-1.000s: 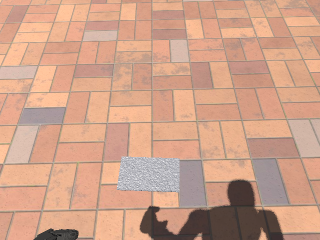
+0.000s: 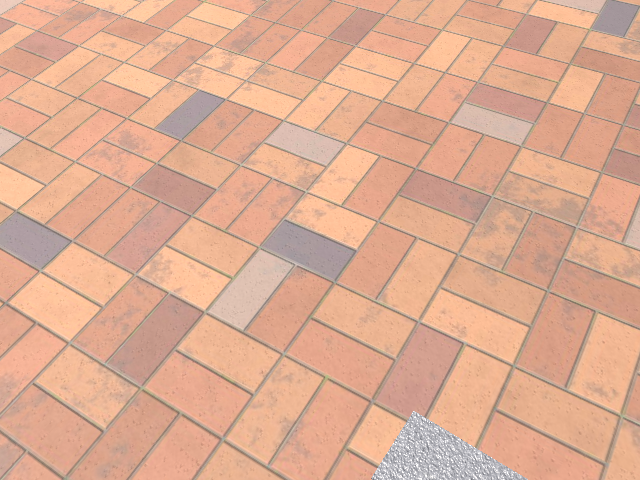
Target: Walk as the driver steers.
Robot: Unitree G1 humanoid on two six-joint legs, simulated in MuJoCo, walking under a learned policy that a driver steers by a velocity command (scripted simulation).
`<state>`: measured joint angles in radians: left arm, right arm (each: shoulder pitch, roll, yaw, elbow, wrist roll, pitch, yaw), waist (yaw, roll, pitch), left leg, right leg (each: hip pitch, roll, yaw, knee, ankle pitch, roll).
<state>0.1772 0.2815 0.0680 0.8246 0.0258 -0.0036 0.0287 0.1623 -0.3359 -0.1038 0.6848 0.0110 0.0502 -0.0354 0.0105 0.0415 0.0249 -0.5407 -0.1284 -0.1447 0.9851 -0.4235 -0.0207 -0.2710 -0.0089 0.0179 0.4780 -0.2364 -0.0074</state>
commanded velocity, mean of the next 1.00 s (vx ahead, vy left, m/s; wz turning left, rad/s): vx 0.01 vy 0.00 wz -0.03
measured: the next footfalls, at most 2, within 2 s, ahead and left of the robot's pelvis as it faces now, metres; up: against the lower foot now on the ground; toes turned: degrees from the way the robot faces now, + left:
left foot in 0.32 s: +0.02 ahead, +0.15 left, +0.00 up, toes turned +11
right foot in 0.80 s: +0.02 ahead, -0.07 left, +0.00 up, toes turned -4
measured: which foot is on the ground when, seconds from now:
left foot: up 0.00-0.30, down 0.32-0.80, up 0.82-1.00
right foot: down 0.00-0.32, up 0.34-0.78, down 0.80-1.00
